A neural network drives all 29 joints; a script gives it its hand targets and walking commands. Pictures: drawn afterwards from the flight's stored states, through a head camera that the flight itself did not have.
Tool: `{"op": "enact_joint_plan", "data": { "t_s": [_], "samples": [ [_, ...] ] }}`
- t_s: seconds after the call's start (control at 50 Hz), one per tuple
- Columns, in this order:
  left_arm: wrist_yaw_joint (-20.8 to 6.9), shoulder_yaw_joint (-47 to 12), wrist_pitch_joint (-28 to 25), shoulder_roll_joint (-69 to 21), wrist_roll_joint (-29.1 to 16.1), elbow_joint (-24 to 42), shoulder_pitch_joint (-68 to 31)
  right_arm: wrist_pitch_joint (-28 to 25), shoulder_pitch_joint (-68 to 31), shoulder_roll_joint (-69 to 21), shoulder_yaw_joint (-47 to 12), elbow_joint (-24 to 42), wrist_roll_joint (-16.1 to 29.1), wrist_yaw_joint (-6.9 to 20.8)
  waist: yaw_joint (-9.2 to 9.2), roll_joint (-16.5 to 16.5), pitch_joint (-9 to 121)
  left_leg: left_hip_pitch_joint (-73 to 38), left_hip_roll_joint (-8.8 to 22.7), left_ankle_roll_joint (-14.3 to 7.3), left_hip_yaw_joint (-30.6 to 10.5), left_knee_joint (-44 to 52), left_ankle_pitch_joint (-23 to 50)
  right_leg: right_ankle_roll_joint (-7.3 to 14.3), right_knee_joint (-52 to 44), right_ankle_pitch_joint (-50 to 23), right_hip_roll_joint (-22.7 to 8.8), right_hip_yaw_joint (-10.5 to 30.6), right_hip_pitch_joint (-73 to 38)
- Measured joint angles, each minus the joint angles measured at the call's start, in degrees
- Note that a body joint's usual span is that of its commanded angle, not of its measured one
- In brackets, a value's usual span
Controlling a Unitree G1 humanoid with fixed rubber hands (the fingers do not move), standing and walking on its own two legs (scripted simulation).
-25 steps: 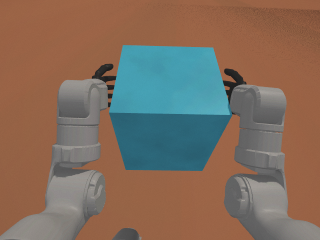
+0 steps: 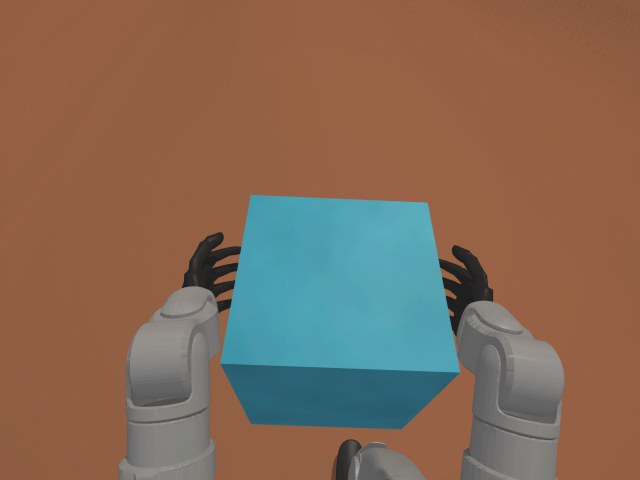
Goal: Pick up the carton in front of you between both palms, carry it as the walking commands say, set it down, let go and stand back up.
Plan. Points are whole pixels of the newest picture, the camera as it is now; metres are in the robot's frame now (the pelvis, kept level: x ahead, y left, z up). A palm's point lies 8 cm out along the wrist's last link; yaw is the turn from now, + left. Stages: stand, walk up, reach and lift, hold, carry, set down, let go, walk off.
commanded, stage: carry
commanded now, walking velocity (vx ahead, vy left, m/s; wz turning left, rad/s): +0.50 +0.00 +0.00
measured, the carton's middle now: (332, 321) +0.30 -0.01 +0.00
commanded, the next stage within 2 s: none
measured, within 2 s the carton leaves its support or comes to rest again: neither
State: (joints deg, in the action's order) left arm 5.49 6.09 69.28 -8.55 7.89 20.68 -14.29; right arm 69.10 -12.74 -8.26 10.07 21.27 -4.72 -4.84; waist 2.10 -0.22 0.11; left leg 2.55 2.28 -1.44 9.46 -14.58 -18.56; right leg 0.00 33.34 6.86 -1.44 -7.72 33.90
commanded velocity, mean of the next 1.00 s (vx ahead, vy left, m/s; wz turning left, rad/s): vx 0.50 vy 0.00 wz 0.00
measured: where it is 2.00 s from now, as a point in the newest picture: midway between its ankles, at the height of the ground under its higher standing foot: (291, 207)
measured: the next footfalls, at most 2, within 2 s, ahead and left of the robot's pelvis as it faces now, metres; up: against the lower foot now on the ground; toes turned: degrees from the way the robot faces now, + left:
right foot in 0.08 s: +0.22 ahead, -0.09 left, +0.00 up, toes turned -9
left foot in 0.50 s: +0.52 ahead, +0.16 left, +0.00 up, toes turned +14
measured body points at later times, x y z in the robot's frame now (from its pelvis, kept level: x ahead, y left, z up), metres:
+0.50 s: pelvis +0.35 +0.04 -0.02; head +0.31 +0.04 +0.43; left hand +0.62 +0.20 +0.08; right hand +0.63 -0.10 +0.08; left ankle +0.48 +0.15 -0.75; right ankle +0.18 -0.08 -0.74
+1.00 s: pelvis +0.67 +0.03 -0.02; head +0.65 +0.02 +0.43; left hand +0.94 +0.19 +0.07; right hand +0.95 -0.12 +0.06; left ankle +0.49 +0.15 -0.73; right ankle +0.77 -0.06 -0.75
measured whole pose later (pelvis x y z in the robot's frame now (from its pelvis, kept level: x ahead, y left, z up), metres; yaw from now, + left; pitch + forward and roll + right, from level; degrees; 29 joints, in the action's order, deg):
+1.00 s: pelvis +0.67 +0.03 -0.02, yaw +2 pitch +3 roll -1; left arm 5.0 5.6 69.2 -7.7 6.6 18.9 -9.0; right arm 70.5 -8.5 -7.4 5.9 19.8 -6.7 -4.8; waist -0.2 2.7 8.0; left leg 1.9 7.2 2.7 10.0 -33.3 -26.8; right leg 3.8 30.5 6.1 -3.1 -13.9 26.6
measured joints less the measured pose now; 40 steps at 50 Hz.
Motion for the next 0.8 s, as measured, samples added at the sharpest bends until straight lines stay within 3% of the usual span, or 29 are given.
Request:
{"op": "enact_joint_plan", "data": {
  "t_s": [0.06, 0.1, 0.12, 0.16, 0.2, 0.36, 0.42, 0.48, 0.52, 0.56, 0.6, 0.64, 0.7, 0.8],
  "samples": [
    [0.0, -0.65, 0.18, 0.47, -0.46, 1.71, 2.48, -0.05, 2.09, 0.36, -2.05, 0.97, -0.25, 0.04, -0.84, -0.06, 1.86, -2.8, 0.06, 1.14, -0.38, -6.76, -6.02, 1.21, -9.93, -6.6, 1.54, -4.08, -5.7],
    [-0.01, -1.11, -0.4, 0.55, -0.6, -0.07, 3.02, 0.05, 2.72, 0.5, -1.93, 0.15, -0.61, 0.13, -1.86, 1.76, 3.37, 1.13, 1.53, 1.66, -2.42, -22.0, -7.69, 5.15, -7.82, -2.54, 2.4, -5.42, -8.04],
    [-0.04, -1.08, -0.61, 0.54, -0.66, -1.54, 2.9, 0.14, 2.9, 0.5, -1.72, -0.69, -0.86, 0.16, -2.33, 2.31, 3.88, 5.35, 1.18, 1.72, -4.63, -32.42, -7.61, 5.92, -5.83, 0.16, 2.32, -5.74, -8.47],
    [-0.07, -0.89, -0.61, 0.57, -0.84, -3.88, 3.25, 0.34, 3.75, 0.65, -2.04, -2.32, -1.41, 0.2, -3.09, 1.88, 4.87, 13.69, -0.12, 1.18, -6.66, -47.89, -7.09, 5.66, -5.82, 3.06, 1.64, -5.83, -11.07],
    [-0.07, -0.73, -0.6, 0.74, -1.07, -4.76, 4.47, 0.48, 4.41, 0.75, -2.86, -3.64, -1.83, 0.22, -3.69, 1.11, 5.78, 20.05, 0.06, 1.0, -6.22, -51.47, -4.09, 4.58, -8.56, 3.75, 1.14, -5.54, -14.74],
    [-0.1, -0.48, -1.3, 1.01, -1.96, -3.16, 6.16, -0.04, 5.41, 0.81, -4.63, -2.66, -2.49, 0.27, -4.06, 0.15, 8.54, 29.48, 3.09, 2.2, -3.23, -23.53, 7.01, 1.87, -16.5, 8.36, -0.34, -3.99, -28.11],
    [-0.16, -0.76, -0.66, 0.95, -1.86, -2.63, 5.6, 0.54, 5.55, 0.82, -4.37, -1.46, -2.44, 0.27, -3.69, 0.03, 9.47, 29.26, 3.08, 2.06, -1.21, -17.27, 12.36, 0.21, -16.94, 11.89, -0.86, -3.71, -32.68],
    [-0.2, -0.79, 0.44, 0.89, -1.5, -2.36, 5.06, 1.42, 5.14, 0.8, -4.02, -1.26, -2.28, 0.27, -3.4, -0.48, 10.08, 26.24, 2.28, 1.59, 1.58, -13.07, 12.82, -1.86, -14.14, 17.28, -1.98, -2.88, -36.4],
    [-0.21, 0.03, 0.93, 1.1, -1.33, -2.64, 4.45, 1.21, 4.02, 0.66, -4.14, -2.92, -2.25, 0.28, -2.66, -2.22, 9.94, 25.04, 1.12, -1.04, 3.5, -15.25, 14.69, -2.55, -4.56, 22.47, -4.74, -1.62, -34.8],
    [-0.23, 0.97, 1.37, 1.67, -1.36, -3.69, 4.31, 0.95, 2.69, 0.49, -4.53, -5.91, -2.43, 0.23, -1.66, -2.49, 9.11, 24.69, 1.01, -2.65, 4.35, -18.43, 10.25, -2.26, 13.88, 21.28, -4.52, 2.4, -26.49],
    [-0.23, 1.58, 1.69, 1.39, -1.24, -4.39, 4.37, 1.07, 2.64, 0.47, -4.59, -7.05, -2.42, 0.14, -1.21, -1.76, 7.71, 22.3, 1.18, -2.66, 4.68, -16.59, 8.21, -0.87, 27.75, 19.56, -2.98, 4.12, -17.59],
    [-0.24, 1.44, 1.4, 0.72, -0.89, -4.3, 4.75, 0.83, 3.62, 0.58, -4.37, -6.42, -2.09, 0.14, -0.96, -1.34, 6.5, 19.13, 0.95, -2.05, 4.82, -12.89, 8.44, 0.13, 31.62, 15.93, -2.76, 3.86, -10.7],
    [-0.26, 0.15, 0.38, 0.92, -0.96, -3.36, 5.33, -0.04, 4.82, 0.71, -4.31, -4.56, -1.67, 0.12, -0.51, -0.71, 5.4, 14.23, 0.58, -1.91, 4.5, -7.64, 8.33, 0.34, 26.44, 11.84, -3.43, 2.86, -4.07],
    [-0.27, -0.88, -0.64, 1.0, -1.09, -0.38, 6.17, -0.84, 5.52, 0.79, -4.57, -1.44, -1.11, 0.07, -0.61, -0.1, 5.83, 6.22, 0.3, -0.62, 3.77, -1.58, 6.33, -0.63, 9.99, 4.76, -4.59, 1.36, -0.12]
  ]
}}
